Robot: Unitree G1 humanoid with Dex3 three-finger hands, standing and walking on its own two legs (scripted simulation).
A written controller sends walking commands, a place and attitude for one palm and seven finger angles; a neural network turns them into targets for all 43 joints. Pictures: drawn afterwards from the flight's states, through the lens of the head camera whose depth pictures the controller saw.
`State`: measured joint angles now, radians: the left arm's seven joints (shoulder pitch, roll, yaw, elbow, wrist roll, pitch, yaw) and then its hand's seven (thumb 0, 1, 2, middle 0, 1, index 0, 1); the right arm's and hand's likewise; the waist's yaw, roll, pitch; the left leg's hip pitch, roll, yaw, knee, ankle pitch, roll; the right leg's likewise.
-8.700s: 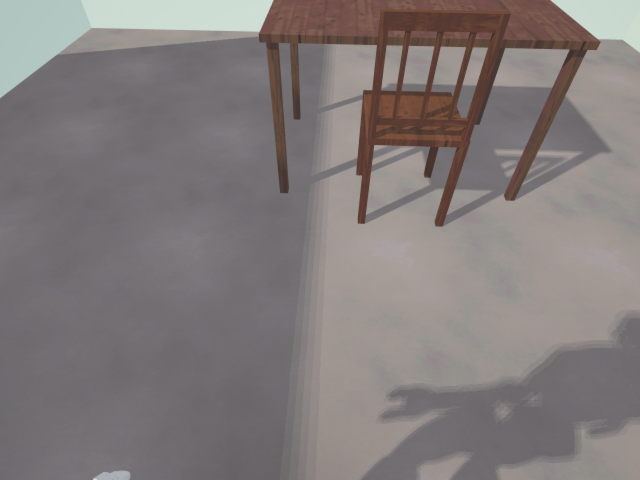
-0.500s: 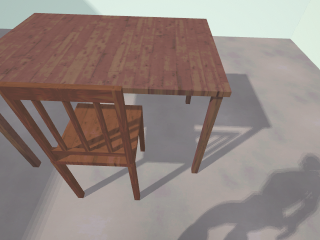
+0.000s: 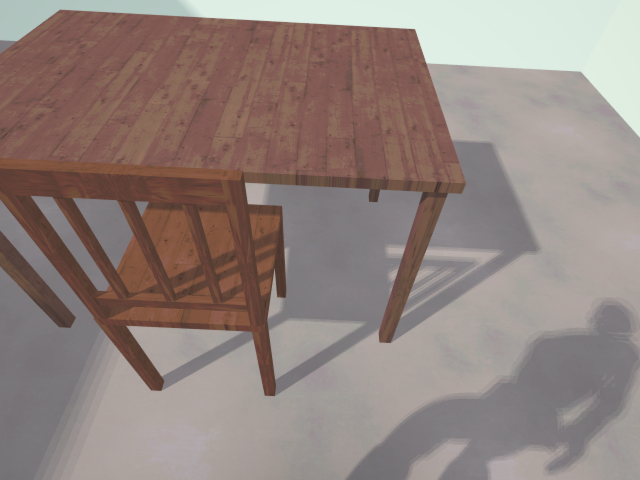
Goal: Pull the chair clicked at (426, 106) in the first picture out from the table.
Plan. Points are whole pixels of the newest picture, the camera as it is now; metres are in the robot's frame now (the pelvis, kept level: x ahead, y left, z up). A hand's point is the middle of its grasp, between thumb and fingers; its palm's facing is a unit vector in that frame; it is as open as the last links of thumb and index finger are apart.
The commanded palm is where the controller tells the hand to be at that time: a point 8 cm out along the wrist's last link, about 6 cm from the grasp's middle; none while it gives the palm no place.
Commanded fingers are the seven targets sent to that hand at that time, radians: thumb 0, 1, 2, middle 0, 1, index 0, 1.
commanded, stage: look again from close up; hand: left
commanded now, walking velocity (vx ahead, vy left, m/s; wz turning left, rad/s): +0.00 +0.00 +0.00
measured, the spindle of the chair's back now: (151, 254) +0.49 +0.35 -0.09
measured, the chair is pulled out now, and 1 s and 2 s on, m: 0.00 0.00 0.00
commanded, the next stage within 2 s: shuffle to correct the standing spot in 0.30 s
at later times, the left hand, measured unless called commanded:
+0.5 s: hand out of the picture +0.00 +0.16 -0.18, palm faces +0.05 -0.98 -0.17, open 7.4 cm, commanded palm none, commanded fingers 0.00 0.90 0.90 -0.20 -0.30 -0.20 -0.30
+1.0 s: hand out of the picture +0.07 +0.18 -0.18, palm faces +0.08 -0.97 -0.22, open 7.4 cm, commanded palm none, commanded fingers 0.00 0.90 0.90 -0.20 -0.30 -0.20 -0.30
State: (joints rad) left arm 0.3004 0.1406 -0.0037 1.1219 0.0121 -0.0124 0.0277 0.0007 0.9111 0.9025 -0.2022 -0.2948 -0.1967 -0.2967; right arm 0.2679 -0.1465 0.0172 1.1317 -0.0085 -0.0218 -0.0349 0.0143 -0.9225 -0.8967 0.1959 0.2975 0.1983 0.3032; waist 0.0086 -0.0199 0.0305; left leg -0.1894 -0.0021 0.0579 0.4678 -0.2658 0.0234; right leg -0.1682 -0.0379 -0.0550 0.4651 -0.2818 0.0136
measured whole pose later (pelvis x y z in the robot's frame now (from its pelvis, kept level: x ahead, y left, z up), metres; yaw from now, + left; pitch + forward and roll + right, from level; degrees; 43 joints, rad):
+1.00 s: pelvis +0.05 +0.00 -0.01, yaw +2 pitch -1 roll +1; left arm 0.23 0.16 0.03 1.06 0.01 0.00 0.03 0.00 0.91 0.90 -0.20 -0.29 -0.20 -0.30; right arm 0.27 -0.12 0.00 1.11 -0.01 -0.01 -0.05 0.02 -0.92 -0.90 0.20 0.30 0.20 0.30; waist 0.01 -0.01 0.06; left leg -0.14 -0.03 0.07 0.50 -0.35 0.03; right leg -0.27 -0.05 -0.04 0.57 -0.27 0.00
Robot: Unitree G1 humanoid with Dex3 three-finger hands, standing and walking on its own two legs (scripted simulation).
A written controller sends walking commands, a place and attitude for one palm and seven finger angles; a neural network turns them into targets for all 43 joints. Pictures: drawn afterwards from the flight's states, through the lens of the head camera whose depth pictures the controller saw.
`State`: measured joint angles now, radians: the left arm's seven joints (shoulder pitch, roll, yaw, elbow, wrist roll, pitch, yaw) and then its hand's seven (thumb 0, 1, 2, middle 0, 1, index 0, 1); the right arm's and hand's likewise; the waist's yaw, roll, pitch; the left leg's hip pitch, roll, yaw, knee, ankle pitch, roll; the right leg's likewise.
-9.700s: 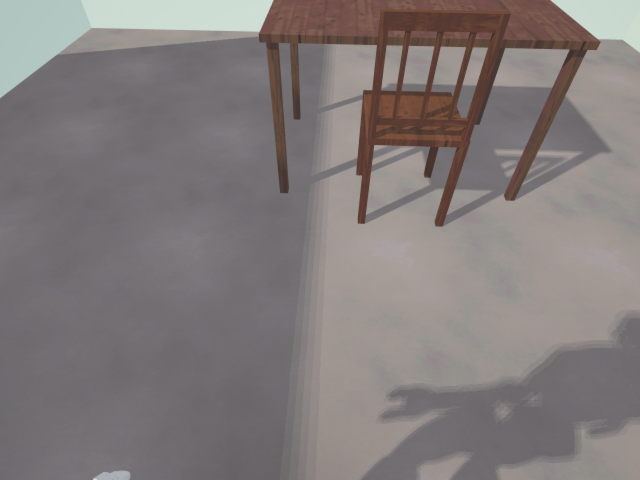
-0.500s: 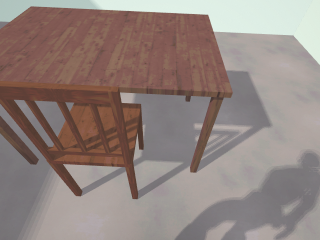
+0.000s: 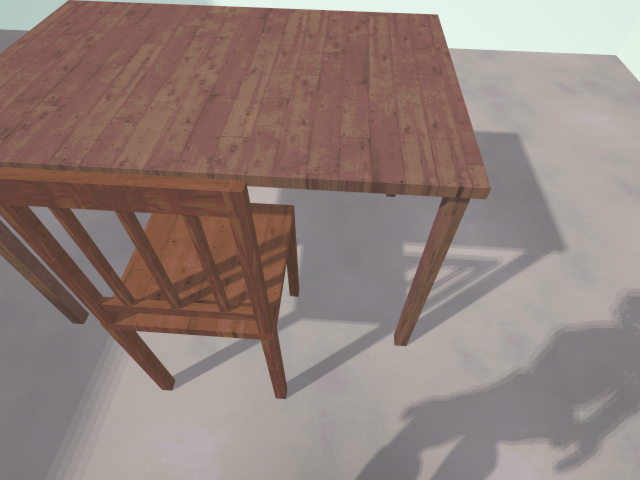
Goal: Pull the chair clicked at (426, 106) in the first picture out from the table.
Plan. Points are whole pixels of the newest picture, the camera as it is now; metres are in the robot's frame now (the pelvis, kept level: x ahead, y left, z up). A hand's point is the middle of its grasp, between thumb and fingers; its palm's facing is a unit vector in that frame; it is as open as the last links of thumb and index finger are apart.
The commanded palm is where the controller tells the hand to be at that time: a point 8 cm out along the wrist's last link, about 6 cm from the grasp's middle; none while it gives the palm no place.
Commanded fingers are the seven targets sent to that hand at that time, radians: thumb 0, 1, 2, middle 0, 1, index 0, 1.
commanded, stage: come to a stop and stand still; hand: left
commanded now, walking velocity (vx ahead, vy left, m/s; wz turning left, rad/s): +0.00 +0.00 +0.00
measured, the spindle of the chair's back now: (153, 263) +0.45 +0.33 -0.08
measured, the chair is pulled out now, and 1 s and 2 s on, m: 0.00 0.00 0.00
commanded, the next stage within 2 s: look again from close up in 0.64 s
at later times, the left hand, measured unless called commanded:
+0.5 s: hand out of the picture +0.02 +0.16 -0.16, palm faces +0.02 -0.97 -0.23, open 7.3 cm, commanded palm none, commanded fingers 0.00 0.90 0.90 -0.20 -0.30 -0.20 -0.30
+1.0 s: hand out of the picture -0.03 +0.13 -0.17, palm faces +0.04 -0.98 -0.17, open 7.3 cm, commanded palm none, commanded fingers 0.00 0.90 0.90 -0.20 -0.30 -0.20 -0.30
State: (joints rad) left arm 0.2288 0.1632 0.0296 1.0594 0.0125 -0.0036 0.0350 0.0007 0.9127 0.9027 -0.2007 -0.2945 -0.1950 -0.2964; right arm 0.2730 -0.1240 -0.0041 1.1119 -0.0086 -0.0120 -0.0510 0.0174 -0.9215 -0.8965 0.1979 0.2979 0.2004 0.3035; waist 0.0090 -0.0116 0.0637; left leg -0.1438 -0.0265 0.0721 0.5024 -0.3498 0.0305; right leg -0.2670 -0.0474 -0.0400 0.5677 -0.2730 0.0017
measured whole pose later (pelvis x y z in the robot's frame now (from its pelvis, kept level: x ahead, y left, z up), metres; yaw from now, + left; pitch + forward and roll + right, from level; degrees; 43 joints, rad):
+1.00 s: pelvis -0.02 -0.03 +0.01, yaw +0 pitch -2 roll +0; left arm 0.30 0.13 -0.01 1.14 0.00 -0.02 0.03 0.01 0.92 0.90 -0.20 -0.29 -0.20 -0.30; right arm 0.33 -0.11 0.02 1.16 -0.01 -0.02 -0.03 0.01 -0.91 -0.90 0.19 0.30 0.20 0.30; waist 0.00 0.01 0.02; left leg -0.12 0.03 0.05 0.44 -0.28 -0.01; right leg -0.22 0.01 -0.07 0.46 -0.21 -0.04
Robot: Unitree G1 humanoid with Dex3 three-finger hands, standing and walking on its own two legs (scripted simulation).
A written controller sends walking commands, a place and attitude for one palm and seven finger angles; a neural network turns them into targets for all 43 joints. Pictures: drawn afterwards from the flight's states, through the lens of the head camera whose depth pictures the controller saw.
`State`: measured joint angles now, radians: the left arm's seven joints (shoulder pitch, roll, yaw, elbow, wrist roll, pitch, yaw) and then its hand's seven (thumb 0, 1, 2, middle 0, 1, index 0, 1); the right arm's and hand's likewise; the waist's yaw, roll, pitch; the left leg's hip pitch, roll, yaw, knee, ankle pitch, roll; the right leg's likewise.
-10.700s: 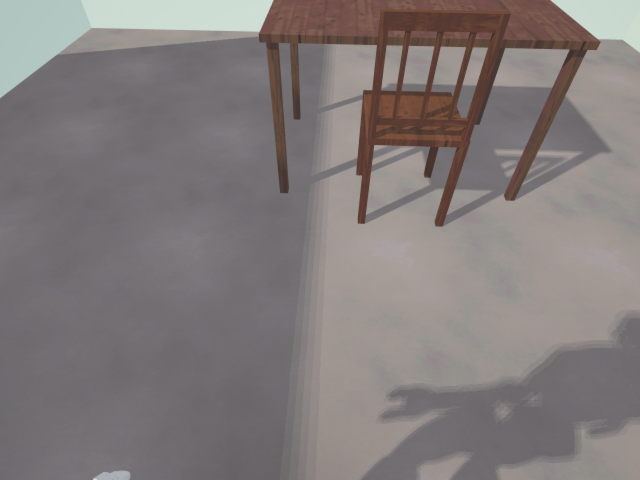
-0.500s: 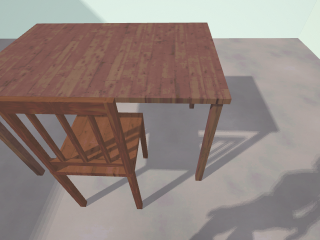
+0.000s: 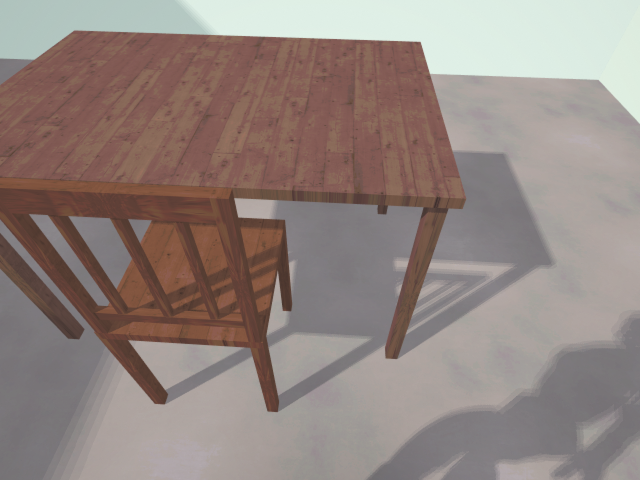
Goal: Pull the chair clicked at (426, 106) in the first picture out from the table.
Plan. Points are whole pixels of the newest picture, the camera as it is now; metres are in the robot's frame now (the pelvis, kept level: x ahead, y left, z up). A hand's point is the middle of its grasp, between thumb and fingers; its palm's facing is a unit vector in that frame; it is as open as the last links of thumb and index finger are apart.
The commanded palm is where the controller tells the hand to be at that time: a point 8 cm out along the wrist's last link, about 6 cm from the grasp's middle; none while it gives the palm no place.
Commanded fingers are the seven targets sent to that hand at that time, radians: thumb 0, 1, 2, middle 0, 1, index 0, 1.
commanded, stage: look again from close up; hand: left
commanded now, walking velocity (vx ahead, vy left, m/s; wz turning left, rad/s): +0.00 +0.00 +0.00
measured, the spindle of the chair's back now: (146, 270) +0.47 +0.35 -0.09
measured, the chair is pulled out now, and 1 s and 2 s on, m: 0.00 0.00 0.00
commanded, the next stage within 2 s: raise the hand toward the chair's back in 0.58 s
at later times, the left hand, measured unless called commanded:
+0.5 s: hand out of the picture +0.00 +0.17 -0.18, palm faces +0.05 -0.98 -0.17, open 7.3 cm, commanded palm none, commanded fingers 0.00 0.90 0.90 -0.20 -0.30 -0.20 -0.30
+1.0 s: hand (201, 416) +0.20 +0.16 -0.02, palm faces -0.07 -1.00 +0.03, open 8.4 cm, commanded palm +0.13 +0.23 -0.07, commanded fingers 0.00 0.50 0.73 -0.16 -0.24 -0.16 -0.24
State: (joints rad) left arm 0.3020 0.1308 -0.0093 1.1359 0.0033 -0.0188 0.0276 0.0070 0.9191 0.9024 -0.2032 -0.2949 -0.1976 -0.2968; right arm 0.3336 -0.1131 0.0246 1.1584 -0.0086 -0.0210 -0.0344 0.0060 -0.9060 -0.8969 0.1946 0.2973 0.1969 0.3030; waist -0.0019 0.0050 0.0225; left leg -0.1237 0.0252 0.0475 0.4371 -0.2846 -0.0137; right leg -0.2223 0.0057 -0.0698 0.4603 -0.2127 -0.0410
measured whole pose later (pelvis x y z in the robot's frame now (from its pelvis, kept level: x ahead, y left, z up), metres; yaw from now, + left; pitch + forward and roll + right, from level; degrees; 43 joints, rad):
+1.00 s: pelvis -0.02 +0.01 -0.06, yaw +0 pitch +11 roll +1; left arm 0.31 0.15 0.10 0.16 -0.24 -0.55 -0.31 0.01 0.75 0.82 -0.18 -0.26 -0.17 -0.27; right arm 0.18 -0.31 -0.08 0.57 0.00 -0.35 0.04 0.02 -0.91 -0.90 0.20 0.30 0.20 0.30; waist -0.02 -0.06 -0.15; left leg -0.68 0.01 0.05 0.99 -0.50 0.00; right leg -0.78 -0.04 -0.06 1.00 -0.41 -0.03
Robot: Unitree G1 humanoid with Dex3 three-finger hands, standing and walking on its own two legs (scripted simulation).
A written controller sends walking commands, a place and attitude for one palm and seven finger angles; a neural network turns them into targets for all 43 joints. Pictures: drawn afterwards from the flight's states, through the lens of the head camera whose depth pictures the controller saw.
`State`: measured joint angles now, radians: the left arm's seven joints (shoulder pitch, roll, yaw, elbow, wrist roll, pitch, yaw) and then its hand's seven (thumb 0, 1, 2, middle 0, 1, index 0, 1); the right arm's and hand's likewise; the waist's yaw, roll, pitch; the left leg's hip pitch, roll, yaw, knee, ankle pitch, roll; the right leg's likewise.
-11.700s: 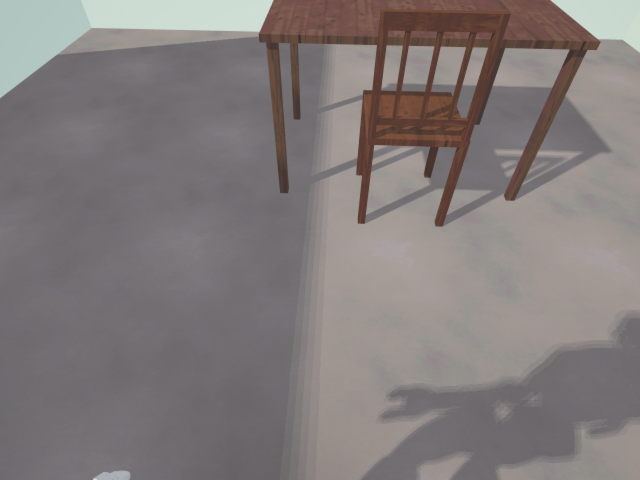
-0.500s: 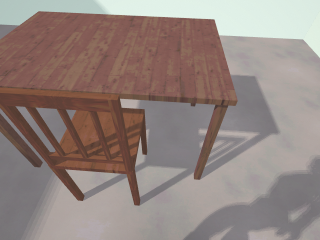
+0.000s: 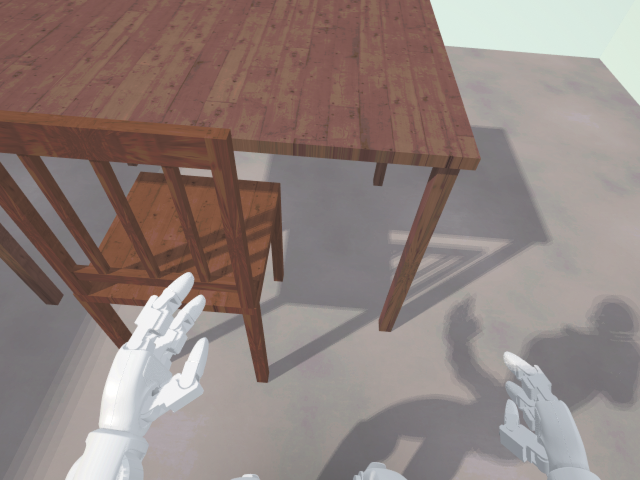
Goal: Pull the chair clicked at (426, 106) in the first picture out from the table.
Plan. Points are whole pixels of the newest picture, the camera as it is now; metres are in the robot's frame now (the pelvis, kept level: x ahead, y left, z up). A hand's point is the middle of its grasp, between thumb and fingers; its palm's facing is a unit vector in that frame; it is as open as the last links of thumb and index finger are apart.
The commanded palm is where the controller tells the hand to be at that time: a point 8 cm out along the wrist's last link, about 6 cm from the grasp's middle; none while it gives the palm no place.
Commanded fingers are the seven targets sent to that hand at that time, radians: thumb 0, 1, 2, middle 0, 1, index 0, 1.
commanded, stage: raise the hand toward the chair's back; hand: left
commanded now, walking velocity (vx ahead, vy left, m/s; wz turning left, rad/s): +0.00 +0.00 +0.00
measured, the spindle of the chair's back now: (130, 225) +0.50 +0.34 -0.03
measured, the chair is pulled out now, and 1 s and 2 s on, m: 0.00 0.00 0.00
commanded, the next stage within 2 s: aim the fingers beside a spindle in 1.78 s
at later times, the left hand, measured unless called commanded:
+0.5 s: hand (171, 414) +0.20 +0.18 +0.00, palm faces -0.07 -1.00 -0.01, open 12.7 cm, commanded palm +0.16 +0.24 +0.01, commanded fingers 0.00 -0.08 0.48 -0.10 -0.15 -0.10 -0.15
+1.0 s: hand (143, 392) +0.22 +0.21 +0.02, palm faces -0.03 -1.00 -0.05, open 16.5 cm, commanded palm +0.19 +0.27 +0.02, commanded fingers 0.00 -0.50 0.30 -0.06 -0.08 -0.06 -0.08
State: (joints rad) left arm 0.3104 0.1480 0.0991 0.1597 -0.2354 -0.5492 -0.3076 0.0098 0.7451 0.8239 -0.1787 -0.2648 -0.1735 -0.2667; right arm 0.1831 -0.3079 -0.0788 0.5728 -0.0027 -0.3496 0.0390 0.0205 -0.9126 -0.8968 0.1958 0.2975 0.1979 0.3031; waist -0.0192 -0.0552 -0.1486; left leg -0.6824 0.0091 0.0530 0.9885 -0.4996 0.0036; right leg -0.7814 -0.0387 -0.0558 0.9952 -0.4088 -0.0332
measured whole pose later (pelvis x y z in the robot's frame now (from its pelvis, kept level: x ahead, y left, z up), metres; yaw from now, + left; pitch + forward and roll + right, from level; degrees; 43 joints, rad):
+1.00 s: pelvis -0.01 +0.02 -0.03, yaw +2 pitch +15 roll -3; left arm 0.36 0.26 0.18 -0.04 -0.26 -0.31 -0.30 -0.01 -0.42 0.34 -0.07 -0.09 -0.07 -0.09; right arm 0.20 -0.22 0.03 0.50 0.02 -0.24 -0.03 0.02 -0.90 -0.90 0.20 0.30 0.20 0.30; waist 0.00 0.02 -0.15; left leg -0.88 0.02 -0.02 1.21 -0.59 0.02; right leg -0.91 -0.03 -0.12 1.12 -0.46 -0.02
